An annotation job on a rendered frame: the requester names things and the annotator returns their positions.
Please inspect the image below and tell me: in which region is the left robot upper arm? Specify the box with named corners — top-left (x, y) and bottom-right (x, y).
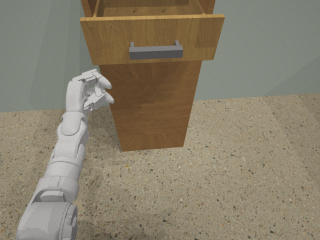
top-left (14, 202), bottom-right (78, 240)

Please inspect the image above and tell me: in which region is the left robot forearm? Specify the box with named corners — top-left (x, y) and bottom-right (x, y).
top-left (16, 111), bottom-right (89, 239)

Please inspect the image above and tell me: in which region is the cabinet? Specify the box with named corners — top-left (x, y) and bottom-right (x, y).
top-left (81, 0), bottom-right (216, 152)

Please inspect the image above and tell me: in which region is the robot left hand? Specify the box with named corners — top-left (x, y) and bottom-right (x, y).
top-left (65, 69), bottom-right (115, 117)

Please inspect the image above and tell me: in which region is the drawer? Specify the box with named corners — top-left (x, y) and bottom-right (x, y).
top-left (80, 0), bottom-right (225, 65)

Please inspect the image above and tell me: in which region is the handle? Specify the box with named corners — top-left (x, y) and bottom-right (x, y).
top-left (129, 40), bottom-right (183, 60)

